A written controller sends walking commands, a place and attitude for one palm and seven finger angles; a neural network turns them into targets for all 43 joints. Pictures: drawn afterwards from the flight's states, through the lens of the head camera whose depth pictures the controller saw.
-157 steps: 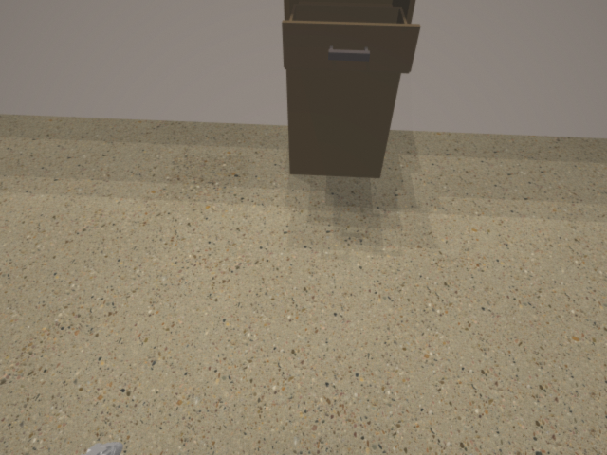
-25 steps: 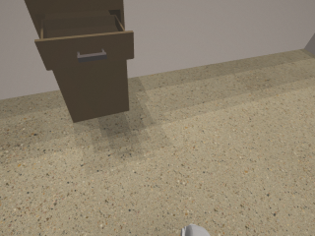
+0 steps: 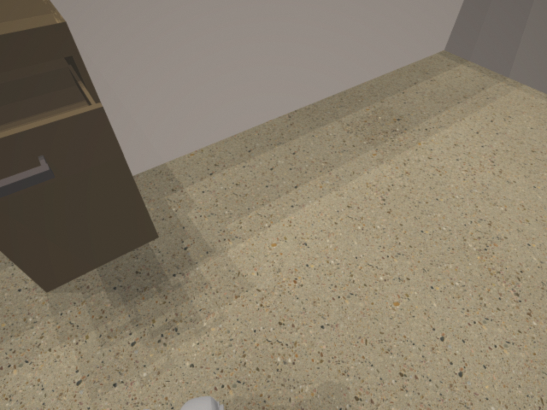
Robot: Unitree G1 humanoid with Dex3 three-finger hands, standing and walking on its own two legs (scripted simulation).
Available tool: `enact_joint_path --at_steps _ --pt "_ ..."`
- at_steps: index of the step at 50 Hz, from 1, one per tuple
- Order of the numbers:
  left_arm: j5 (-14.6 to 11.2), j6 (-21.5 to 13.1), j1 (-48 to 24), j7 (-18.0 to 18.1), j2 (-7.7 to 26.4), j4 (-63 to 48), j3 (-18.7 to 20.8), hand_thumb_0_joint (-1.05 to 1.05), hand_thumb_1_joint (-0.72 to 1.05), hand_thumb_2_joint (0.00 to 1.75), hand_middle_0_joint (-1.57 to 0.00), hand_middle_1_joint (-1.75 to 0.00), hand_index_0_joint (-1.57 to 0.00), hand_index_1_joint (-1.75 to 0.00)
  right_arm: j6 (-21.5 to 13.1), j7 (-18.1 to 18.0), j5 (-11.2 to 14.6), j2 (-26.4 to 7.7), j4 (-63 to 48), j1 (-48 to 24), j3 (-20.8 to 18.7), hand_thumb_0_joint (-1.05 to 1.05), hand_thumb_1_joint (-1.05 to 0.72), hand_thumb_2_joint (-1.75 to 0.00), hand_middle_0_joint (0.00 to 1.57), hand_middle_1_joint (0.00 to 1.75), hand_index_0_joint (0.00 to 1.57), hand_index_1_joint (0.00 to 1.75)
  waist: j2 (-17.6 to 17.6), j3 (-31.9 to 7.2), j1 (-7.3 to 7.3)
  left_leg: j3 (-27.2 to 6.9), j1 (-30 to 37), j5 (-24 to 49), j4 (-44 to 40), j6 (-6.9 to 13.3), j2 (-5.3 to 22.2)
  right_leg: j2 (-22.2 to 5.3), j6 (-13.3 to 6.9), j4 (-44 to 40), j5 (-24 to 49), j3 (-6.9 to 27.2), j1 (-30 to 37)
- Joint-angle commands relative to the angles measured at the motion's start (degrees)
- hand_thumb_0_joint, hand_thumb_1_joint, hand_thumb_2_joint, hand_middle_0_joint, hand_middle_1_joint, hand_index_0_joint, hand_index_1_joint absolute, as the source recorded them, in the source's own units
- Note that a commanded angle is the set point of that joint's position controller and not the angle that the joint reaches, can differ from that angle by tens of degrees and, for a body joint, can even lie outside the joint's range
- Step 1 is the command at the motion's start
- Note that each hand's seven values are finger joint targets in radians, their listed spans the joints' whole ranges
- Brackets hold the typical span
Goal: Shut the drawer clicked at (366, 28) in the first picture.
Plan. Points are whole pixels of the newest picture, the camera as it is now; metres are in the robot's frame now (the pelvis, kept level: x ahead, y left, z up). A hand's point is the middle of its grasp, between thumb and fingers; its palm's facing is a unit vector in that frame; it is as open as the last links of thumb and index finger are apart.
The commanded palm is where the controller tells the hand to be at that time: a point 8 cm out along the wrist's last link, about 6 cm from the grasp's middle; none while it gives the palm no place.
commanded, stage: walk to a spot facing it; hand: left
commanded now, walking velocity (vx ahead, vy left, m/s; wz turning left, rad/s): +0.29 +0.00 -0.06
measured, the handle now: (15, 176) +0.55 +0.54 +0.00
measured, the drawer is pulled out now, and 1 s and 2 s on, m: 0.28 0.28 0.28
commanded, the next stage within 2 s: turn to face it in 0.08 s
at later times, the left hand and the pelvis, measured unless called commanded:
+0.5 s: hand out of the picture +0.16 +0.23 -0.17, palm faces +0.13 -0.98 -0.15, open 7.4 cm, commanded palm none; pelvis +0.14 +0.05 +0.01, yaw +4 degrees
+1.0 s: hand out of the picture +0.16 +0.21 -0.15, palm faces +0.41 -0.88 -0.26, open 7.4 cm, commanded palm none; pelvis +0.16 +0.00 +0.01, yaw +24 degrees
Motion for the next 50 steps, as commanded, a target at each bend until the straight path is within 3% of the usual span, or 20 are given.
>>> enact_joint_path --at_steps 1,6,8,10,11,12,13,15,17,19,23,28,33,34,35,36,38,40,43,50 --pt "0.69 -0.79 4.22 -0.13 6.29 -0.84 0.48 0.0 0.9 0.9 -0.2 -0.3 -0.2 -0.3 0.11 0.42 -0.34 -2.64 -2.96 2.69 -0.91 0.0 -0.9 -0.9 0.2 0.3 0.2 0.3 -7.26 1.28 0.76 0.15 0.58 5.79 -10.46 -0.74 0.4 -14.17 -5.76 -18.18 0.84 11.54 -5.7" --pt "0.84 -0.71 8.05 -0.41 8.29 1.13 0.46 0.0 0.9 0.9 -0.2 -0.3 -0.2 -0.3 -1.16 1.31 -0.18 -3.98 -6.3 -6.87 -0.83 0.0 -0.9 -0.9 0.2 0.3 0.2 0.3 -7.51 2.65 3.67 1.32 2.82 6.03 -25.09 0.0 -1.91 -15.31 -5.74 -16.74 -1.07 14.19 -0.81" --pt "0.86 -0.45 9.31 -0.38 8.61 1.9 0.46 0.0 0.9 0.9 -0.2 -0.3 -0.2 -0.3 -1.58 1.19 -0.04 -4.68 -6.91 -8.13 -0.82 0.0 -0.9 -0.9 0.2 0.3 0.2 0.3 -6.08 2.89 3.67 2.01 6.49 5.4 -29.69 0.37 -3.15 -15.54 -5.23 -14.42 1.63 15.42 0.19" --pt "0.45 -0.08 8.44 -0.23 8.47 2.13 0.38 0.0 0.9 0.9 -0.2 -0.3 -0.2 -0.3 -1.93 0.7 -0.02 -5.74 -4.91 -3.87 -0.61 0.0 -0.9 -0.9 0.2 0.3 0.2 0.3 -4.52 1.73 1.28 3.53 15.27 9.05 -36.65 0.77 -4.87 -12.92 -2.84 -8.68 6.64 11.39 -0.52" --pt "0.29 0.16 8.94 -0.23 7.37 2.34 -0.01 0.0 0.9 0.9 -0.2 -0.3 -0.2 -0.3 -2.25 0.31 -0.12 -7.83 -3.13 0.74 -0.77 0.0 -0.9 -0.9 0.2 0.3 0.2 0.3 -0.29 -1.19 -0.33 1.21 22.58 12.93 -40.25 1.89 -3.7 -10.09 -0.65 0.1 9.61 7.86 -1.43" --pt "-0.01 0.25 11.28 -0.34 4.63 1.98 -0.48 0.0 0.9 0.9 -0.2 -0.3 -0.2 -0.3 -2.6 -0.25 -0.7 -12.61 -2.14 5.66 -1.63 0.0 -0.9 -0.9 0.2 0.3 0.2 0.3 9.63 -5.09 -1.18 -11.77 31.53 21.03 -43.29 6.76 6.33 -5.08 2.54 13.45 0.95 2.99 -9.19" --pt "0.06 0.21 11.81 -0.26 3.47 1.35 -1.19 0.0 0.9 0.9 -0.2 -0.3 -0.2 -0.3 -1.77 -0.28 -0.38 -16.46 -1.92 8.37 -2.14 0.0 -0.9 -0.9 0.2 0.3 0.2 0.3 17.8 -6.89 -1.09 -22.76 32.25 27.04 -48.28 12.56 15.9 -1.65 4.18 27.52 -22.19 -0.04 -13.58" --pt "0.59 0.72 6.65 0.22 4.46 0.91 -1.0 0.0 0.9 0.9 -0.2 -0.3 -0.2 -0.3 -1.32 -1.23 -0.05 -13.16 -2.39 3.55 -1.05 0.0 -0.9 -0.9 0.2 0.3 0.2 0.3 11.67 -1.03 -0.37 -23.53 22.13 22.51 -51.55 14.85 13.68 -5.03 4.59 36.38 -20.94 5.28 -17.0" --pt "0.66 1.41 7.01 -0.18 3.32 1.65 -1.07 0.0 0.9 0.9 -0.2 -0.3 -0.2 -0.3 -1.47 -1.25 0.19 -10.46 -3.96 -3.05 -0.25 0.0 -0.9 -0.9 0.2 0.3 0.2 0.3 6.76 0.18 2.62 -16.55 15.08 21.01 -52.49 12.43 8.53 -6.96 5.72 33.28 -15.22 6.16 -13.15" --pt "0.51 2.39 8.81 -0.14 2.67 1.97 -0.93 0.0 0.9 0.9 -0.2 -0.3 -0.2 -0.3 -1.32 -1.22 0.43 -10.6 -4.69 -4.95 -0.45 0.0 -0.9 -0.9 0.2 0.3 0.2 0.3 6.94 -3.01 3.74 -12.71 14.26 22.98 -52.08 11.47 5.48 -6.5 6.85 30.23 -11.54 5.4 -10.19" --pt "0.52 3.62 5.88 0.45 3.2 -0.33 0.0 0.0 0.9 0.9 -0.2 -0.3 -0.2 -0.3 -0.19 -1.05 0.38 -11.45 -5.22 -3.75 -1.81 0.0 -0.9 -0.9 0.2 0.3 0.2 0.3 4.47 -5.09 2.72 -15.68 15.99 20.63 -51.7 12.29 4.79 -5.75 8.13 27.3 -9.87 5.5 -11.82" --pt "0.28 4.1 1.12 0.77 3.45 -4.15 0.72 0.0 0.9 0.9 -0.2 -0.3 -0.2 -0.3 1.13 -0.76 -0.04 -12.57 -6.23 -3.55 -3.11 0.0 -0.9 -0.9 0.2 0.3 0.2 0.3 7.18 -4.78 1.53 -19.98 14.87 16.49 -50.34 12.61 3.83 -4.63 8.44 19.66 -10.88 5.8 -10.19" --pt "-0.19 3.36 4.82 1.18 4.83 -5.23 1.1 0.0 0.9 0.9 -0.2 -0.3 -0.2 -0.3 2.06 -0.4 0.28 -13.32 -8.63 -6.57 -4.21 0.0 -0.9 -0.9 0.2 0.3 0.2 0.3 6.04 -6.12 4.22 -21.77 8.13 18.37 -43.67 9.84 0.15 -2.75 7.68 0.18 -2.08 5.37 4.12" --pt "0.05 2.95 6.37 1.51 6.88 -5.31 1.6 0.0 0.9 0.9 -0.2 -0.3 -0.2 -0.3 2.06 -0.09 0.64 -11.66 -9.3 -6.8 -4.11 0.0 -0.9 -0.9 0.2 0.3 0.2 0.3 1.82 -6.27 5.14 -19.4 2.37 13.12 -39.38 7.01 -2.67 -6.8 6.74 -7.35 0.01 8.7 10.95" --pt "0.99 2.65 7.4 1.97 12.23 -5.8 2.55 0.0 0.9 0.9 -0.2 -0.3 -0.2 -0.3 2.13 0.24 1.04 -7.89 -10.65 -6.44 -3.61 0.0 -0.9 -0.9 0.2 0.3 0.2 0.3 -13.38 -5.91 5.54 -9.88 -7.79 -1.3 -27.53 2.36 -10.33 -20.71 2.28 -13.69 -1.81 21.8 16.1" --pt "0.91 3.11 6.1 1.73 15.1 -7.37 2.53 0.0 0.9 0.9 -0.2 -0.3 -0.2 -0.3 2.33 0.25 0.38 -8.16 -12.1 -6.96 -3.75 0.0 -0.9 -0.9 0.2 0.3 0.2 0.3 -16.8 -4.71 5.5 -5.38 -7.97 -12.99 -14.39 0.72 -12.31 -30.36 -3.38 -15.62 0.35 26.58 8.89" --pt "0.62 3.15 -0.21 2.03 11.5 -9.31 2.09 0.0 0.9 0.9 -0.2 -0.3 -0.2 -0.3 4.02 0.69 -0.08 -9.56 -10.92 -6.93 -4.42 0.0 -0.9 -0.9 0.2 0.3 0.2 0.3 -12.38 -0.68 2.54 -7.27 -6.5 -8.3 -0.37 0.66 -8.66 -26.2 -2.78 -16.19 -3.75 20.91 -0.5" --pt "0.73 2.62 -2.57 1.77 8.7 -9.86 0.92 0.0 0.9 0.9 -0.2 -0.3 -0.2 -0.3 4.16 1.26 -0.26 -8.69 -9.78 -5.87 -3.78 0.0 -0.9 -0.9 0.2 0.3 0.2 0.3 -9.35 0.92 1.05 -5.58 -6.7 -2.85 2.74 -0.57 -7.23 -21.12 -1.51 -12.0 7.4 10.46 0.64" --pt "0.89 2.42 1.83 1.67 9.51 -8.73 0.87 0.0 0.9 0.9 -0.2 -0.3 -0.2 -0.3 4.23 1.44 0.1 -8.18 -10.72 -8.63 -3.24 0.0 -0.9 -0.9 0.2 0.3 0.2 0.3 -10.36 -0.83 3.21 -3.31 -5.97 -3.7 -2.17 -1.76 -7.15 -21.05 -1.8 -9.01 19.78 5.82 6.53" --pt "1.37 3.1 6.25 1.15 13.76 -7.18 1.55 0.0 0.9 0.9 -0.2 -0.3 -0.2 -0.3 3.97 1.56 0.55 -8.54 -13.03 -15.36 -1.81 0.0 -0.9 -0.9 0.2 0.3 0.2 0.3 -12.57 -3.01 5.94 0.92 1.65 -6.25 -18.8 -1.05 -7.89 -22.64 -2.58 -5.57 26.14 2.72 9.51"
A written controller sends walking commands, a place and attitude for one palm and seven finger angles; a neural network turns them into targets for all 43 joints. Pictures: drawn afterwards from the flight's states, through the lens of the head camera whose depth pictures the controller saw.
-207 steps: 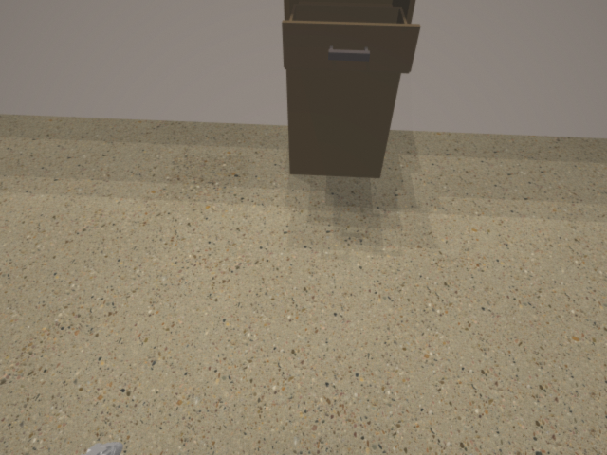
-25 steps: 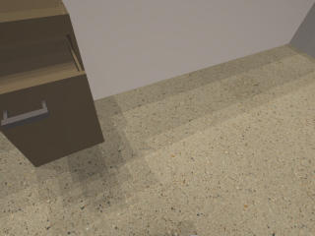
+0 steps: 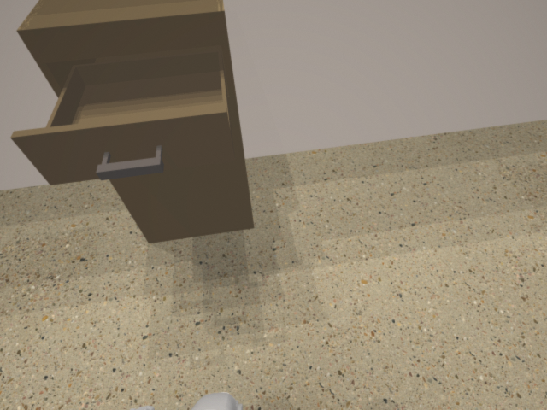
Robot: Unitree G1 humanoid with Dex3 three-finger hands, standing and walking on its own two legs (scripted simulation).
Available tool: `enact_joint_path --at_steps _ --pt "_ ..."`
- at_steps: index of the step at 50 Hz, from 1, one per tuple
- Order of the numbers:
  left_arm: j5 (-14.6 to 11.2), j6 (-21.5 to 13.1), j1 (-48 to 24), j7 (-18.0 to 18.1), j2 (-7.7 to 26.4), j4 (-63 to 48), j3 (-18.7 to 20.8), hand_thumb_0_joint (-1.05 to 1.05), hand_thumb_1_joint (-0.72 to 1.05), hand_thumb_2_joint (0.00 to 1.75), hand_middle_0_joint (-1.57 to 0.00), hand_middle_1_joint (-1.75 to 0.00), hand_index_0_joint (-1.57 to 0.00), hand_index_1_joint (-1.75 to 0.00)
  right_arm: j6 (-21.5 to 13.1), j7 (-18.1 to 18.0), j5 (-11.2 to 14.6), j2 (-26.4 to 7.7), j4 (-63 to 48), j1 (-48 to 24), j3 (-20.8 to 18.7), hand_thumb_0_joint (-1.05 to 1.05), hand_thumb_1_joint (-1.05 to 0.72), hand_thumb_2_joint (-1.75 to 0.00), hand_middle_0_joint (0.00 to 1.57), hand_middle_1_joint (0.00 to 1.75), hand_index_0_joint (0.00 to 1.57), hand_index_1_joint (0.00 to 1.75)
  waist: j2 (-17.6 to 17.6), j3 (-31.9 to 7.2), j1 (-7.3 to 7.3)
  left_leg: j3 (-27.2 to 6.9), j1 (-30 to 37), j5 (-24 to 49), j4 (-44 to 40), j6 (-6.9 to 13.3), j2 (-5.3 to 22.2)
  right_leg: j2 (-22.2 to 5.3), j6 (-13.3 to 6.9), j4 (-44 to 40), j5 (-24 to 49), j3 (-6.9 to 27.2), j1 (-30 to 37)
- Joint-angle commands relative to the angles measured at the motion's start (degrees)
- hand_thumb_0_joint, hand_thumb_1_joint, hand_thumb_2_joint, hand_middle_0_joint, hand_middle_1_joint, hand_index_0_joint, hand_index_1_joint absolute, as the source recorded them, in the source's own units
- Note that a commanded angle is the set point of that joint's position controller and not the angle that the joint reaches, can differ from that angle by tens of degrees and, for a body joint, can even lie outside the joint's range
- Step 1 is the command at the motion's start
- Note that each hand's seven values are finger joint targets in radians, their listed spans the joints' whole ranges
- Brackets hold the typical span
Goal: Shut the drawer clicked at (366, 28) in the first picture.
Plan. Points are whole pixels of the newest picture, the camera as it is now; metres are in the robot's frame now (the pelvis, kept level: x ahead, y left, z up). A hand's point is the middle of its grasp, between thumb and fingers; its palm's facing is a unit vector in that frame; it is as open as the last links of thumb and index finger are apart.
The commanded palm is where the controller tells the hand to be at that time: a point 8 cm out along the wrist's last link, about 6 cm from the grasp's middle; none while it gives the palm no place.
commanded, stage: turn to face it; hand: left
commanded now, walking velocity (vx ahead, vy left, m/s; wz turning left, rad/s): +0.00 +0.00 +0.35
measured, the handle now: (132, 161) +0.57 +0.33 -0.01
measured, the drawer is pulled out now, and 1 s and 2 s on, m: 0.28 0.28 0.28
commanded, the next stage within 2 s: take the last steps up to it in 0.24 s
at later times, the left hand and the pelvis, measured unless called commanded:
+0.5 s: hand out of the picture +0.03 +0.23 -0.16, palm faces +0.20 -0.95 -0.26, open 7.4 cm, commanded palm none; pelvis +0.01 +0.02 +0.00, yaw +9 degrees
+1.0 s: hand out of the picture -0.02 +0.19 -0.19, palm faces +0.33 -0.94 -0.12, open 7.4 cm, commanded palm none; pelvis +0.13 +0.08 -0.02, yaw +13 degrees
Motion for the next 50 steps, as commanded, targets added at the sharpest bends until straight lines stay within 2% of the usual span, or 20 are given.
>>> enact_joint_path --at_steps 1,5,6,7,8,13,18,24,25,27,28,29,31,34,43,46,47,48,49,50 --pt "0.39 -0.59 5.11 0.56 13.97 -1.34 3.74 0.0 0.9 0.9 -0.2 -0.3 -0.2 -0.3 -1.87 -0.02 0.34 -0.95 -6.06 -5.66 0.84 0.0 -0.9 -0.9 0.2 0.3 0.2 0.3 -12.75 -4.98 3.41 3.29 0.92 -1.43 -10.24 0.9 -1.39 -13.46 -6.38 -6.69 32.19 8.41 7.58" --pt "-0.35 -0.22 3.93 0.28 14.25 -0.39 4.05 0.0 0.9 0.9 -0.2 -0.3 -0.2 -0.3 -2.95 -0.4 0.17 -3.67 -4.81 -0.39 0.66 0.0 -0.9 -0.9 0.2 0.3 0.2 0.3 -9.75 -8.96 -0.17 4.42 15.82 11.95 -30.74 2.84 -1.46 -11.18 -1.31 3.81 31.64 4.0 4.55" --pt "-0.81 0.0 4.52 -0.06 12.32 -1.6 3.77 0.0 0.9 0.9 -0.2 -0.3 -0.2 -0.3 -3.63 -0.61 -0.31 -9.0 -4.5 2.35 -0.45 0.0 -0.9 -0.9 0.2 0.3 0.2 0.3 1.84 -12.3 -1.83 -6.28 27.76 27.26 -33.79 6.71 7.64 -6.97 2.35 14.19 18.61 1.57 -6.76" --pt "-0.88 0.12 2.28 -0.39 8.37 -3.92 2.24 0.0 0.9 0.9 -0.2 -0.3 -0.2 -0.3 -3.65 -0.95 -0.16 -14.68 -4.07 5.65 -1.63 0.0 -0.9 -0.9 0.2 0.3 0.2 0.3 16.98 -11.91 -3.76 -21.95 32.32 52.56 -34.6 15.34 21.67 -0.24 5.7 25.87 -18.76 2.71 -20.42" --pt "-0.37 1.18 -0.84 0.42 9.29 -4.53 1.92 0.0 0.9 0.9 -0.2 -0.3 -0.2 -0.3 -3.39 -1.5 0.21 -14.39 -2.6 7.82 -1.27 0.0 -0.9 -0.9 0.2 0.3 0.2 0.3 12.82 -11.14 -4.56 -19.58 27.65 52.56 -33.66 17.88 22.18 0.13 4.74 30.83 -21.86 9.61 -18.73" --pt "-0.83 1.23 3.02 -0.46 8.9 0.18 2.33 0.0 0.9 0.9 -0.2 -0.3 -0.2 -0.3 -4.04 -2.48 0.21 -8.03 -4.28 -2.75 0.64 0.0 -0.9 -0.9 0.2 0.3 0.2 0.3 9.2 -6.61 0.52 -8.26 22.23 47.98 -33.99 13.19 10.93 1.61 5.2 31.92 -7.72 11.17 -17.11" --pt "-0.9 1.32 1.17 -0.21 7.64 -0.01 1.68 0.0 0.9 0.9 -0.2 -0.3 -0.2 -0.3 -3.96 -2.39 0.01 -7.43 -2.78 0.5 0.55 0.0 -0.9 -0.9 0.2 0.3 0.2 0.3 6.99 -6.93 -0.85 -11.23 22.74 42.17 -35.38 14.29 11.18 3.22 5.12 22.45 -8.15 11.14 -13.53" --pt "-0.19 -0.79 6.02 -1.23 5.32 2.52 0.98 0.0 0.9 0.9 -0.2 -0.3 -0.2 -0.3 -4.28 -2.08 -0.32 -5.74 -0.76 0.35 0.56 0.0 -0.9 -0.9 0.2 0.3 0.2 0.3 6.25 -3.54 1.41 -14.5 11.64 5.53 -36.24 12.29 8.75 6.24 3.08 1.07 -2.87 7.87 0.92" --pt "0.02 -1.47 9.1 -1.16 6.08 3.78 1.19 0.0 0.9 0.9 -0.2 -0.3 -0.2 -0.3 -4.47 -2.02 -0.02 -4.21 -0.29 0.32 0.82 0.0 -0.9 -0.9 0.2 0.3 0.2 0.3 2.55 -3.3 3.14 -12.5 6.53 0.74 -31.21 10.12 5.93 5.31 2.72 -6.08 0.22 9.21 7.95" --pt "0.56 -2.24 15.23 -0.42 14.1 4.82 2.78 0.0 0.9 0.9 -0.2 -0.3 -0.2 -0.3 -4.88 -1.38 0.36 0.98 -3.13 -1.53 1.95 0.0 -0.9 -0.9 0.2 0.3 0.2 0.3 -19.16 0.89 6.33 -1.25 -12.24 -10.89 -6.6 4.69 -4.26 -15.96 -6.16 -22.22 -16.58 38.4 13.03" --pt "-0.05 -2.61 16.46 0.05 13.7 5.06 2.87 0.0 0.9 0.9 -0.2 -0.3 -0.2 -0.3 -4.43 -1.09 -0.27 -2.27 -3.41 -3.44 1.19 0.0 -0.9 -0.9 0.2 0.3 0.2 0.3 -15.4 2.34 6.63 -4.8 -12.75 -8.17 0.61 5.07 -1.47 -18.29 -8.66 -25.45 -22.92 41.79 8.01" --pt "-0.06 -2.94 14.31 0.09 12.29 5.19 2.71 0.0 0.9 0.9 -0.2 -0.3 -0.2 -0.3 -4.48 -0.65 -0.38 -1.84 -2.76 -4.31 0.83 0.0 -0.9 -0.9 0.2 0.3 0.2 0.3 -13.91 5.24 5.46 -5.78 -13.48 -3.72 4.86 5.36 -0.24 -16.43 -8.67 -26.2 -24.68 40.47 4.17" --pt "-0.05 -3.61 9.44 0.02 7.91 4.61 1.66 0.0 0.9 0.9 -0.2 -0.3 -0.2 -0.3 -4.66 -0.1 -0.63 -0.9 0.05 -0.54 0.64 0.0 -0.9 -0.9 0.2 0.3 0.2 0.3 -7.72 5.54 1.89 -4.73 -11.29 4.93 6.49 4.66 1.7 -11.56 -6.65 -23.26 -12.64 27.57 2.36" --pt "-0.22 -4.63 11.11 0.01 5.55 6.01 0.96 0.0 0.9 0.9 -0.2 -0.3 -0.2 -0.3 -4.72 -0.02 -0.44 1.6 2.19 2.37 0.98 0.0 -0.9 -0.9 0.2 0.3 0.2 0.3 -7.52 3.4 0.92 -1.83 -8.74 9.9 3.9 3.41 1.99 -8.22 -5.66 -21.16 5.59 17.48 4.18" --pt "0.13 -4.55 16.93 0.25 6.38 12.12 1.3 0.0 0.9 0.9 -0.2 -0.3 -0.2 -0.3 -6.25 0.46 0.1 4.61 1.52 -3.32 1.91 0.0 -0.9 -0.9 0.2 0.3 0.2 0.3 -9.45 2.7 2.97 4.16 -1.43 8.4 -16.35 4.49 1.03 -8.6 -6.8 -16.85 17.16 13.49 7.62" --pt "-0.43 -4.03 15.32 0.23 5.8 12.74 1.52 0.0 0.9 0.9 -0.2 -0.3 -0.2 -0.3 -7.28 -0.55 -0.25 3.07 4.69 5.89 1.64 0.0 -0.9 -0.9 0.2 0.3 0.2 0.3 -6.59 -0.25 -1.7 6.96 15.4 12.84 -26.43 5.65 -1.96 -5.18 -4.59 -5.43 21.78 9.73 2.69" --pt "-0.64 -3.93 15.95 0.05 3.85 12.62 1.18 0.0 0.9 0.9 -0.2 -0.3 -0.2 -0.3 -7.75 -1.29 -0.55 -0.18 7.16 13.47 0.83 0.0 -0.9 -0.9 0.2 0.3 0.2 0.3 -0.07 -4.95 -4.5 2.15 27.79 13.69 -29.16 7.07 1.88 -2.68 -2.95 6.66 19.97 8.13 -3.1" --pt "-1.04 -3.61 17.75 -0.24 0.55 11.28 0.69 0.0 0.9 0.9 -0.2 -0.3 -0.2 -0.3 -7.99 -1.95 -1.03 -7.36 8.41 20.26 -0.79 0.0 -0.9 -0.9 0.2 0.3 0.2 0.3 14.26 -10.01 -5.83 -18.22 36.95 13.55 -33.34 12.07 17.34 4.23 -0.02 22.47 -4.05 3.86 -15.04" --pt "-0.67 -3.7 14.27 -0.14 1.42 9.16 0.79 0.0 0.9 0.9 -0.2 -0.3 -0.2 -0.3 -7.34 -2.14 -0.52 -9.03 8.94 23.01 -0.94 0.0 -0.9 -0.9 0.2 0.3 0.2 0.3 14.89 -10.38 -6.53 -27.36 34.42 8.42 -41.12 15.93 23.46 6.4 -0.61 33.28 -17.54 7.89 -19.43" --pt "-0.64 -3.36 10.6 0.0 1.35 8.78 0.88 0.0 0.9 0.9 -0.2 -0.3 -0.2 -0.3 -7.35 -2.66 -0.32 -7.54 8.61 19.48 -0.76 0.0 -0.9 -0.9 0.2 0.3 0.2 0.3 12.82 -7.34 -6.04 -26.59 29.02 2.51 -43.84 15.78 23.25 4.05 -1.15 39.48 -14.79 11.27 -22.39"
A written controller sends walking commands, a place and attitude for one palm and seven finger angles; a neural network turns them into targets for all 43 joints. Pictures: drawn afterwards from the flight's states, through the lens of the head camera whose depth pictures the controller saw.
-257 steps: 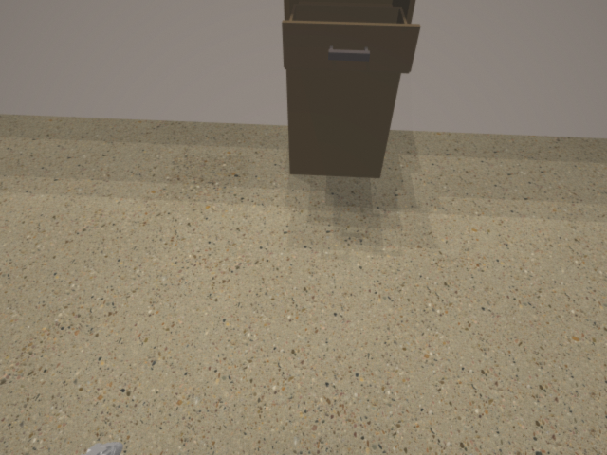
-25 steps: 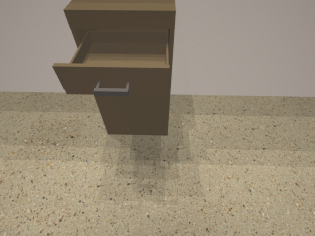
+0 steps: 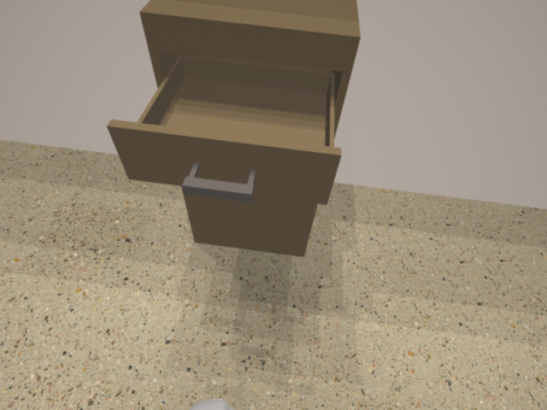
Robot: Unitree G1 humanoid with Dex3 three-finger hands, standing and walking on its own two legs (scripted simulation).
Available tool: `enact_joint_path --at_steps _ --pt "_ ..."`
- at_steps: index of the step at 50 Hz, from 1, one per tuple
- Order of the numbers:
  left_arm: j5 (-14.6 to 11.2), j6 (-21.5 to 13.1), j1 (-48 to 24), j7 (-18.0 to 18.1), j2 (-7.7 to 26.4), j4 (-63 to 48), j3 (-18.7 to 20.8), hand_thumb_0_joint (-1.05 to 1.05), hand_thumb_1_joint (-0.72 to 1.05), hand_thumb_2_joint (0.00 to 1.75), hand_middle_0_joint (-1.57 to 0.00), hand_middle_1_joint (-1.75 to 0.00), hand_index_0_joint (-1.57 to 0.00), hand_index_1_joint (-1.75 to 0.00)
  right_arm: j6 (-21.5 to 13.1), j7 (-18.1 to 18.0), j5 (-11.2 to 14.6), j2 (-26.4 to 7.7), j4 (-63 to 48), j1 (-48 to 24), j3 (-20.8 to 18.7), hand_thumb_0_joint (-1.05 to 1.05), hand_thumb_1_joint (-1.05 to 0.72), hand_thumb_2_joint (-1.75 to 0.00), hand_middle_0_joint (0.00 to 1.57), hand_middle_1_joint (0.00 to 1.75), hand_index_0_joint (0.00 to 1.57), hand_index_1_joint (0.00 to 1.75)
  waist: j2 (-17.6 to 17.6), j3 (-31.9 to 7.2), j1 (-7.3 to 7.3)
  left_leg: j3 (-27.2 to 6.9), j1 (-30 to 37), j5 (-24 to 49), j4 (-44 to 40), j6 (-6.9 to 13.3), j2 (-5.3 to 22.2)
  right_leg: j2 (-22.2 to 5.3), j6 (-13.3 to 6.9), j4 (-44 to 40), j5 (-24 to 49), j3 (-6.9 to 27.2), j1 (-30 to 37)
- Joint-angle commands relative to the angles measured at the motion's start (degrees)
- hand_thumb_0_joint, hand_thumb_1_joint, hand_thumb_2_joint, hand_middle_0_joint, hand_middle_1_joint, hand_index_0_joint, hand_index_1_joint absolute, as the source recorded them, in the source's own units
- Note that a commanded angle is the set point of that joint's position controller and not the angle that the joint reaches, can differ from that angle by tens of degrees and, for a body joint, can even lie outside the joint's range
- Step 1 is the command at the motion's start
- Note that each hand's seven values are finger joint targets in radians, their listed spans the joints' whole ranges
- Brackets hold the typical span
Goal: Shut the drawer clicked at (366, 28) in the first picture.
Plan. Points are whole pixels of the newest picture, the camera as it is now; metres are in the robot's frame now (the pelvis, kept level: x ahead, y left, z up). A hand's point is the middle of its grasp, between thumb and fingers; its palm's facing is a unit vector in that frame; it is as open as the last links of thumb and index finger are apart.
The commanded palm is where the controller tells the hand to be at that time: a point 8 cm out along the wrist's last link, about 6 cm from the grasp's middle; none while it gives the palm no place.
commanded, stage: take the last steps up to it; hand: left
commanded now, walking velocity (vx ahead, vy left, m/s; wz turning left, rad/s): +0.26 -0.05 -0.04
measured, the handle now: (221, 180) +0.49 +0.15 +0.01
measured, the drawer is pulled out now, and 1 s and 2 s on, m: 0.28 0.28 0.28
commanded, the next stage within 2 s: come to a stop and stand still in 0.32 s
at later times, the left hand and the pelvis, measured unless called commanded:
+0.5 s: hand (212, 334) +0.26 +0.13 -0.15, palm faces -0.03 -0.98 -0.22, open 7.4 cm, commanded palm none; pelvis +0.14 -0.04 +0.01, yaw -1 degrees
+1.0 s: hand (139, 397) +0.15 +0.23 -0.16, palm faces +0.07 -0.96 -0.28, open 7.4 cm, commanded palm none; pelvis +0.12 +0.02 +0.00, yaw +0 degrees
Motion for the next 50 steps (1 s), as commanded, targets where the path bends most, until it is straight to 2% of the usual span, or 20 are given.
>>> enact_joint_path --at_steps 1,3,6,17,20,21,22,23,24,26,29,34,40,41,42,43,44,45,47,50 --pt "0.08 -1.47 -7.67 0.1 5.05 -6.68 1.55 0.0 0.9 0.9 -0.2 -0.3 -0.2 -0.3 -0.19 -2.27 0.18 -11.02 1.68 14.22 -2.73 0.0 -0.9 -0.9 0.2 0.3 0.2 0.3 10.87 -1.92 -7.38 -28.43 17.89 -10.1 -25.02 8.87 20.77 -1.09 -2.29 30.87 1.86 5.14 -30.05" --pt "0.64 -0.87 -7.06 -0.7 4.05 -5.61 1.78 0.0 0.9 0.9 -0.2 -0.3 -0.2 -0.3 -1.04 -2.5 0.14 -5.88 0.61 9.23 -1.42 0.0 -0.9 -0.9 0.2 0.3 0.2 0.3 6.02 1.72 -3.88 -20.07 9.37 -4.76 -26.42 6.56 17.06 -3.14 -1.37 27.96 7.96 5.31 -25.9" --pt "0.81 0.47 -4.19 -0.82 2.61 -5.2 1.7 0.0 0.9 0.9 -0.2 -0.3 -0.2 -0.3 -1.73 -2.54 0.28 -5.37 -0.04 7.79 -1.04 0.0 -0.9 -0.9 0.2 0.3 0.2 0.3 7.24 0.01 -1.55 -11.25 7.28 2.8 -26.89 5.93 13.45 -3.08 -0.01 22.49 12.34 4.13 -22.85" --pt "0.53 0.51 -18.06 -1.02 4.68 -11.36 1.74 0.0 0.9 0.9 -0.2 -0.3 -0.2 -0.3 -0.46 -2.24 -0.41 -7.48 2.06 11.77 -1.94 0.0 -0.9 -0.9 0.2 0.3 0.2 0.3 8.17 1.91 -3.88 -7.98 13.67 12.05 -22.38 6.47 13.74 -0.63 0.45 -2.69 14.52 0.4 -19.27" --pt "0.63 -0.56 -11.7 -0.86 5.98 -9.07 2.24 0.0 0.9 0.9 -0.2 -0.3 -0.2 -0.3 -0.08 -2.27 -0.19 -6.79 2.76 11.17 -1.64 0.0 -0.9 -0.9 0.2 0.3 0.2 0.3 5.45 -1.03 -0.6 -5.37 11.35 11.24 -12.57 3.0 10.3 1.93 -0.41 -12.97 19.71 -1.89 -6.19" --pt "0.74 -1.33 -6.94 -0.56 8.99 -7.29 2.7 0.0 0.9 0.9 -0.2 -0.3 -0.2 -0.3 -0.27 -2.03 0.3 -5.16 2.98 12.05 -1.23 0.0 -0.9 -0.9 0.2 0.3 0.2 0.3 -0.02 -4.42 1.19 -2.9 6.27 7.6 -3.63 0.72 6.96 -1.53 -1.62 -15.39 24.76 2.67 3.87" --pt "0.84 -2.01 -3.18 0.14 13.49 -5.91 3.54 0.0 0.9 0.9 -0.2 -0.3 -0.2 -0.3 -0.45 -1.78 0.77 -1.46 2.3 14.14 -0.39 0.0 -0.9 -0.9 0.2 0.3 0.2 0.3 -11.64 -8.42 1.53 1.71 -4.55 -8.21 7.78 -2.37 0.54 -14.38 -6.09 -17.35 40.35 16.54 13.9" --pt "-0.13 -1.83 -1.43 0.4 14.96 -6.26 3.01 0.0 0.9 0.9 -0.2 -0.3 -0.2 -0.3 0.57 -2.5 1.07 -2.79 1.74 14.21 -0.23 0.0 -0.9 -0.9 0.2 0.3 0.2 0.3 -9.16 -10.44 1.25 -2.55 -1.71 -22.81 15.71 -3.39 -1.1 -20.17 -10.55 -20.23 57.75 20.17 9.76" --pt "-0.27 -2.1 -5.48 0.81 14.04 -6.64 2.61 0.0 0.9 0.9 -0.2 -0.3 -0.2 -0.3 1.43 -2.86 1.23 -1.97 2.31 13.51 -0.08 0.0 -0.9 -0.9 0.2 0.3 0.2 0.3 -10.52 -11.31 -0.04 -6.8 0.71 -22.73 18.1 -3.77 0.44 -19.38 -11.63 -20.02 65.14 19.22 4.86" --pt "0.03 -1.22 -12.61 1.64 11.29 -8.04 1.84 0.0 0.9 0.9 -0.2 -0.3 -0.2 -0.3 2.57 -3.21 1.51 -1.66 3.39 12.3 -0.15 0.0 -0.9 -0.9 0.2 0.3 0.2 0.3 -5.22 -7.19 -1.69 -8.49 1.17 -19.13 18.64 -4.43 1.21 -17.14 -12.04 -18.53 66.59 13.9 -0.57" --pt "0.46 0.23 -14.64 2.46 11.55 -9.48 2.82 0.0 0.9 0.9 -0.2 -0.3 -0.2 -0.3 4.68 -3.03 1.36 -1.67 2.92 11.71 -0.7 0.0 -0.9 -0.9 0.2 0.3 0.2 0.3 -4.28 -6.74 -1.94 -7.73 0.92 -16.31 18.74 -5.09 -0.31 -15.99 -11.5 -18.58 60.31 9.54 -3.57" --pt "0.68 1.38 -15.33 2.78 13.28 -11.18 3.69 0.0 0.9 0.9 -0.2 -0.3 -0.2 -0.3 6.39 -2.08 0.61 -3.78 -0.9 7.32 -1.93 0.0 -0.9 -0.9 0.2 0.3 0.2 0.3 -6.08 -5.77 -1.35 -8.79 -2.41 -12.74 23.53 -5.84 -1.37 -16.22 -11.82 -20.92 49.01 10.27 -6.86" --pt "1.28 2.08 -16.2 2.04 14.67 -12.26 4.02 0.0 0.9 0.9 -0.2 -0.3 -0.2 -0.3 4.89 -1.56 0.94 -4.13 -3.56 5.01 -1.53 0.0 -0.9 -0.9 0.2 0.3 0.2 0.3 -10.01 -6.26 -1.29 -6.39 3.85 -10.83 6.09 -4.84 -1.9 -13.51 -10.16 -21.92 29.17 11.2 -8.33" --pt "1.13 0.94 -14.28 4.49 15.93 -12.92 2.88 0.0 0.9 0.9 -0.2 -0.3 -0.2 -0.3 3.19 -1.48 1.34 -8.12 -7.46 8.12 -2.24 0.0 -0.9 -0.9 0.2 0.3 0.2 0.3 0.71 -17.51 -5.11 -3.79 5.39 -12.37 0.74 -5.49 -3.54 -14.45 -9.02 -13.03 52.57 15.86 3.24" --pt "0.68 1.37 -13.88 4.0 17.49 -15.0 2.94 0.0 0.9 0.9 -0.2 -0.3 -0.2 -0.3 3.21 -1.51 1.26 -5.37 -8.88 7.35 -1.62 0.0 -0.9 -0.9 0.2 0.3 0.2 0.3 2.21 -17.6 -3.88 -4.46 9.37 -6.37 -7.65 -3.93 -2.86 -12.15 -7.49 -9.74 33.14 11.03 -2.21" --pt "0.25 1.88 -15.16 3.45 13.84 -15.2 2.08 0.0 0.9 0.9 -0.2 -0.3 -0.2 -0.3 2.88 -1.42 0.55 -7.19 -9.38 7.96 -1.2 0.0 -0.9 -0.9 0.2 0.3 0.2 0.3 10.24 -13.83 -4.59 -5.2 12.48 -0.44 -14.45 -3.69 -0.62 -6.84 -5.0 -6.53 20.58 5.86 -7.53" --pt "-0.17 2.63 -13.47 2.71 10.7 -15.71 1.45 0.0 0.9 0.9 -0.2 -0.3 -0.2 -0.3 3.04 -1.5 -0.09 -11.0 -11.15 6.04 -1.62 0.0 -0.9 -0.9 0.2 0.3 0.2 0.3 18.74 -7.72 -3.18 -16.68 6.53 -0.54 -17.79 -0.17 7.86 -1.12 -1.74 -3.21 6.25 1.56 -13.77" --pt "0.08 3.47 -11.92 2.35 9.62 -16.09 1.42 0.0 0.9 0.9 -0.2 -0.3 -0.2 -0.3 3.78 -1.43 -0.44 -12.51 -13.74 1.85 -1.65 0.0 -0.9 -0.9 0.2 0.3 0.2 0.3 16.81 -1.54 -1.69 -20.05 -1.69 -7.25 -20.59 4.05 11.32 1.84 -1.49 -0.3 2.5 1.46 -14.87" --pt "0.72 4.12 -11.87 1.69 9.61 -15.54 1.12 0.0 0.9 0.9 -0.2 -0.3 -0.2 -0.3 3.74 -1.58 -0.22 -11.46 -14.47 -0.93 -1.23 0.0 -0.9 -0.9 0.2 0.3 0.2 0.3 14.09 4.4 -1.72 -20.16 -7.75 -11.63 -22.84 4.89 8.68 3.75 -1.55 7.86 3.67 4.13 -15.0" --pt "0.41 3.26 -8.38 1.25 8.93 -15.56 0.79 0.0 0.9 0.9 -0.2 -0.3 -0.2 -0.3 3.72 -1.51 -0.27 -10.98 -14.6 -1.36 -0.73 0.0 -0.9 -0.9 0.2 0.3 0.2 0.3 7.8 2.84 -0.54 -18.23 -5.44 -9.8 -20.68 5.93 8.2 3.91 -1.66 6.17 5.7 5.18 -13.32"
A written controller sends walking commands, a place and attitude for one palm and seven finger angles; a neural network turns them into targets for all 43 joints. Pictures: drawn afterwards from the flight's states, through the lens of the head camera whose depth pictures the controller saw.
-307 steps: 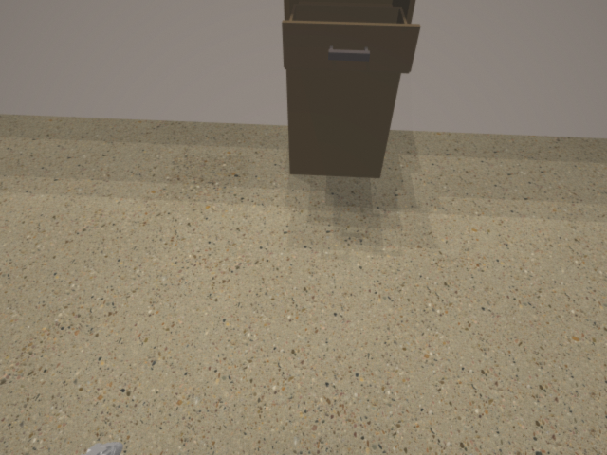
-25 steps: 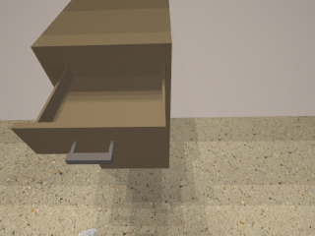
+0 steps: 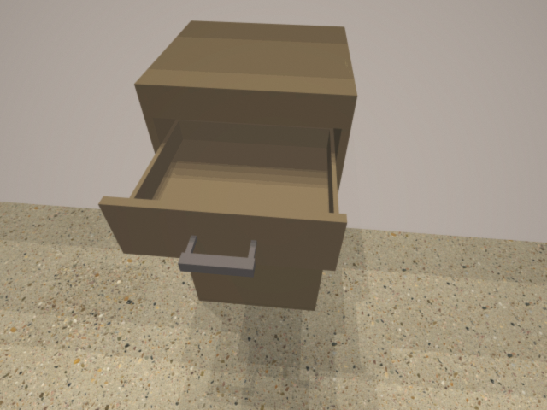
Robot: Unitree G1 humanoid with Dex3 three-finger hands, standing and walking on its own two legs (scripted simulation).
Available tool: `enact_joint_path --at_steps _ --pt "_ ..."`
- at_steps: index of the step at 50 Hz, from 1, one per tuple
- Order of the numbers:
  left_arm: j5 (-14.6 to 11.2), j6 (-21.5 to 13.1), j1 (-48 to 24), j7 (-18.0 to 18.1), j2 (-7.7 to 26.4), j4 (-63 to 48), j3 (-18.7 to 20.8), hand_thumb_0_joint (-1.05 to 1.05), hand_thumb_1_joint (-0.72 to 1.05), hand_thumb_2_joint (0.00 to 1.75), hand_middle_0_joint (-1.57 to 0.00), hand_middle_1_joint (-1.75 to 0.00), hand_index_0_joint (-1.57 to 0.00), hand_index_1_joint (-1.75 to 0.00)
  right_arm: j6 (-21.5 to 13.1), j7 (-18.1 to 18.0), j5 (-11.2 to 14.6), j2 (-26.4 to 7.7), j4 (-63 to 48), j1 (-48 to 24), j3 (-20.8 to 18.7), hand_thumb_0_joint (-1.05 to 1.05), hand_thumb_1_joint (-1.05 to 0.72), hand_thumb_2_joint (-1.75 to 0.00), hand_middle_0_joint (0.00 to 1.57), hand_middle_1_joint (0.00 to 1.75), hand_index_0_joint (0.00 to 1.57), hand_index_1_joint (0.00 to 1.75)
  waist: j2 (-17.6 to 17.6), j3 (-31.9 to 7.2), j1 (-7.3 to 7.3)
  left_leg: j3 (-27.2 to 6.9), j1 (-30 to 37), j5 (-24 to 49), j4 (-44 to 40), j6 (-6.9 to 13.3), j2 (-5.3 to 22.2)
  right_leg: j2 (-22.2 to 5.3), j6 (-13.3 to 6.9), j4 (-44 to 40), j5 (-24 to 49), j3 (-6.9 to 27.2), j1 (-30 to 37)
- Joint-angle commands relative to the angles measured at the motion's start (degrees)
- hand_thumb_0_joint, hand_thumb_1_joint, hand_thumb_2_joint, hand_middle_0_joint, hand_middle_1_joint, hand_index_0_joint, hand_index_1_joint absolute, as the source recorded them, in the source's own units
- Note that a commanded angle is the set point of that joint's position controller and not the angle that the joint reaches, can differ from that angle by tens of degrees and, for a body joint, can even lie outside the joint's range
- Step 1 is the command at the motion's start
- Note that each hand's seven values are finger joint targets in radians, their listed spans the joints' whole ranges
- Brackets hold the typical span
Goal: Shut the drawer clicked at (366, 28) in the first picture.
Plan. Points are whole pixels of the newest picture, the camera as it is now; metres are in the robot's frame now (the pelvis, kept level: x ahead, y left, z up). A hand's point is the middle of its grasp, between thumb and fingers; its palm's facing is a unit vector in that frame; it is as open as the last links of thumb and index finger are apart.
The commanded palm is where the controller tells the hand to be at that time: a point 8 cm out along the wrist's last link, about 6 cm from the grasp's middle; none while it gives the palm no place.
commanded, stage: come to a stop and stand still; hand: left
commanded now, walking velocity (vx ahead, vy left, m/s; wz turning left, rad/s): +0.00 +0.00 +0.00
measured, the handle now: (220, 254) +0.37 +0.13 +0.01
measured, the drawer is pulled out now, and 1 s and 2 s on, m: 0.28 0.28 0.28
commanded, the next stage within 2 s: look again from close up in 0.50 s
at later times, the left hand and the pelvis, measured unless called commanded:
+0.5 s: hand out of the picture -0.02 +0.20 -0.16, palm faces +0.03 -0.98 -0.20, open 7.4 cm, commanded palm none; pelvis -0.02 +0.04 +0.01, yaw +0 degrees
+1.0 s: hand out of the picture +0.03 +0.17 -0.16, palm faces +0.01 -0.98 -0.19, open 7.3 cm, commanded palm none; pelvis +0.04 +0.01 +0.02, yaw +0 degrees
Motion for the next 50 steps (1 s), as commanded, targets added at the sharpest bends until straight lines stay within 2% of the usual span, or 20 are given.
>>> enact_joint_path --at_steps 1,2,3,4,5,6,7,8,9,11,13,15,23,26,28,31,37,43,48,50 --pt "0.04 -2.29 3.08 -0.36 3.07 -4.63 0.3 0.0 0.9 0.9 -0.2 -0.3 -0.2 -0.3 -0.98 -0.47 -0.16 -7.63 -4.69 -2.21 -1.17 0.0 -0.9 -0.9 0.2 0.3 0.2 0.3 3.65 6.03 0.77 -14.93 -10.53 -6.18 -19.69 4.64 12.46 2.14 -0.17 -3.08 0.21 0.46 4.45" --pt "0.09 -2.73 4.51 -0.31 2.84 -4.35 0.15 0.0 0.9 0.9 -0.2 -0.3 -0.2 -0.3 -1.01 -0.51 0.05 -7.38 -4.38 -1.79 -1.01 0.0 -0.9 -0.9 0.2 0.3 0.2 0.3 2.4 5.54 1.0 -14.61 -10.14 -8.78 -18.52 3.79 11.67 2.1 -0.45 -9.31 2.58 1.13 6.56" --pt "0.23 -3.1 4.79 -0.25 3.41 -4.17 0.05 0.0 0.9 0.9 -0.2 -0.3 -0.2 -0.3 -1.2 -0.61 0.34 -6.3 -4.07 -1.2 -0.61 0.0 -0.9 -0.9 0.2 0.3 0.2 0.3 0.46 6.44 0.82 -14.03 -9.96 -8.22 -17.24 2.62 9.83 1.54 -1.09 -15.4 5.6 3.09 7.44" --pt "0.31 -3.61 4.26 -0.2 3.88 -4.42 -0.31 0.0 0.9 0.9 -0.2 -0.3 -0.2 -0.3 -1.26 -0.59 0.61 -5.46 -3.76 0.07 -0.32 0.0 -0.9 -0.9 0.2 0.3 0.2 0.3 -1.05 6.65 -0.4 -12.62 -8.55 -10.48 -16.5 0.75 7.16 -0.33 -2.51 -19.62 3.13 7.64 5.4" --pt "0.3 -3.97 3.55 -0.24 4.54 -4.86 -0.63 0.0 0.9 0.9 -0.2 -0.3 -0.2 -0.3 -1.32 -0.45 0.73 -5.14 -3.21 1.62 -0.15 0.0 -0.9 -0.9 0.2 0.3 0.2 0.3 -0.26 5.28 -1.75 -11.59 -4.04 -9.34 -15.9 -0.28 5.04 -2.3 -3.87 -22.1 -0.46 10.74 1.68" --pt "0.19 -4.35 1.73 -0.32 5.55 -5.12 -0.36 0.0 0.9 0.9 -0.2 -0.3 -0.2 -0.3 -1.1 -0.45 0.7 -5.13 -2.51 3.21 -0.27 0.0 -0.9 -0.9 0.2 0.3 0.2 0.3 -5.76 4.22 -2.92 -10.42 -1.1 -10.18 -14.44 -0.74 4.63 -2.85 -4.35 -23.96 -7.24 12.33 -1.66" --pt "0.1 -4.35 0.49 -0.24 5.7 -5.49 -0.25 0.0 0.9 0.9 -0.2 -0.3 -0.2 -0.3 -0.94 -0.4 0.54 -5.75 -1.66 4.91 -0.35 0.0 -0.9 -0.9 0.2 0.3 0.2 0.3 -9.57 4.47 -3.57 -9.74 0.8 -8.96 -13.23 -0.87 4.4 -3.09 -4.28 -25.06 -10.59 12.51 -4.01" --pt "0.09 -4.21 -0.15 -0.24 5.57 -5.6 -0.07 0.0 0.9 0.9 -0.2 -0.3 -0.2 -0.3 -1.11 -0.44 0.47 -5.45 -0.82 6.05 -0.48 0.0 -0.9 -0.9 0.2 0.3 0.2 0.3 -9.88 4.92 -3.83 -9.85 2.29 -7.67 -13.83 -0.72 4.54 -2.78 -4.23 -24.77 -9.59 11.41 -5.38" --pt "0.12 -4.21 0.52 -0.18 4.62 -5.8 -0.09 0.0 0.9 0.9 -0.2 -0.3 -0.2 -0.3 -1.36 -0.51 0.3 -5.16 -0.59 6.75 -0.6 0.0 -0.9 -0.9 0.2 0.3 0.2 0.3 -7.42 3.81 -3.8 -10.24 3.03 -7.44 -14.84 -0.61 5.07 -2.14 -3.77 -23.98 -8.59 11.06 -5.08" --pt "0.02 -4.09 2.29 -0.16 3.68 -5.14 -0.21 0.0 0.9 0.9 -0.2 -0.3 -0.2 -0.3 -1.9 -0.53 0.23 -5.16 0.06 6.07 -0.25 0.0 -0.9 -0.9 0.2 0.3 0.2 0.3 -1.81 3.46 -2.7 -12.83 0.33 -10.3 -19.64 -0.28 6.95 -0.02 -2.67 -21.21 -3.99 8.73 -1.4" --pt "0.0 -3.93 4.21 -0.22 3.07 -3.89 -0.24 0.0 0.9 0.9 -0.2 -0.3 -0.2 -0.3 -2.38 -0.62 0.3 -5.51 0.85 4.9 -0.02 0.0 -0.9 -0.9 0.2 0.3 0.2 0.3 1.72 2.93 -1.13 -15.45 -2.32 -12.3 -23.98 0.12 8.72 1.58 -2.1 -17.56 2.07 5.79 3.39" --pt "0.17 -3.55 5.79 -0.22 2.25 -2.32 -0.44 0.0 0.9 0.9 -0.2 -0.3 -0.2 -0.3 -2.28 -0.75 0.48 -6.02 1.55 3.57 0.09 0.0 -0.9 -0.9 0.2 0.3 0.2 0.3 3.46 3.92 -0.19 -16.07 -4.34 -15.54 -25.99 0.14 9.39 2.11 -1.51 -15.96 2.54 4.36 4.57" --pt "0.07 -3.45 5.72 -0.24 0.97 0.9 -0.68 0.0 0.9 0.9 -0.2 -0.3 -0.2 -0.3 -2.15 -1.09 0.62 -5.28 5.79 4.97 0.23 0.0 -0.9 -0.9 0.2 0.3 0.2 0.3 1.15 4.63 -0.07 -15.73 -3.98 -14.48 -26.19 0.28 9.15 1.82 -1.57 -17.37 3.66 4.85 5.75" --pt "0.0 -3.95 5.09 -0.16 0.36 1.67 -0.97 0.0 0.9 0.9 -0.2 -0.3 -0.2 -0.3 -2.41 -1.12 0.6 -4.68 6.98 5.97 0.36 0.0 -0.9 -0.9 0.2 0.3 0.2 0.3 -0.5 4.27 -0.52 -14.7 -3.25 -12.71 -24.87 0.08 8.47 0.86 -1.98 -19.88 3.78 6.95 6.24" --pt "-0.12 -4.15 4.49 -0.17 0.63 2.08 -1.12 0.0 0.9 0.9 -0.2 -0.3 -0.2 -0.3 -2.57 -1.12 0.61 -4.02 7.81 6.79 0.52 0.0 -0.9 -0.9 0.2 0.3 0.2 0.3 -0.22 5.49 -0.9 -14.63 -2.54 -11.18 -25.11 -0.11 8.07 0.63 -2.36 -20.62 3.88 7.55 5.1" --pt "-0.12 -4.37 4.82 -0.1 0.21 2.78 -1.38 0.0 0.9 0.9 -0.2 -0.3 -0.2 -0.3 -2.83 -1.17 0.69 -3.83 8.42 7.29 0.65 0.0 -0.9 -0.9 0.2 0.3 0.2 0.3 -0.03 4.83 -1.01 -13.89 -1.6 -10.53 -24.56 -0.2 7.92 0.23 -2.22 -21.11 4.28 7.94 5.08" --pt "-0.23 -5.06 4.36 0.08 -0.27 3.65 -1.83 0.0 0.9 0.9 -0.2 -0.3 -0.2 -0.3 -3.41 -1.3 0.95 -2.55 9.45 8.13 0.93 0.0 -0.9 -0.9 0.2 0.3 0.2 0.3 -3.2 3.43 -1.68 -11.2 2.28 -1.28 -20.93 -0.26 6.88 -0.9 -2.15 -23.06 9.13 9.43 5.29" --pt "-0.58 -5.41 3.92 0.25 0.24 4.62 -2.06 0.0 0.9 0.9 -0.2 -0.3 -0.2 -0.3 -4.1 -1.7 1.07 -1.99 11.13 8.19 1.49 0.0 -0.9 -0.9 0.2 0.3 0.2 0.3 -2.16 0.74 -1.76 -8.78 6.83 12.78 -17.66 -0.45 6.98 -1.41 -2.06 -22.46 18.12 9.41 7.76" --pt "-0.75 -5.52 3.54 0.3 0.9 5.19 -2.19 0.0 0.9 0.9 -0.2 -0.3 -0.2 -0.3 -4.18 -1.92 1.09 -1.92 12.0 7.85 1.69 0.0 -0.9 -0.9 0.2 0.3 0.2 0.3 -1.24 0.44 -1.77 -8.06 8.31 17.29 -16.4 -0.73 7.13 -1.68 -2.14 -22.28 22.2 9.36 9.25" --pt "-0.77 -5.5 3.55 0.34 0.89 5.43 -2.29 0.0 0.9 0.9 -0.2 -0.3 -0.2 -0.3 -4.09 -1.98 1.05 -2.0 12.28 7.53 1.72 0.0 -0.9 -0.9 0.2 0.3 0.2 0.3 -1.01 0.97 -1.77 -7.79 8.47 16.88 -16.26 -0.94 7.07 -2.07 -2.21 -22.58 22.74 9.51 9.35"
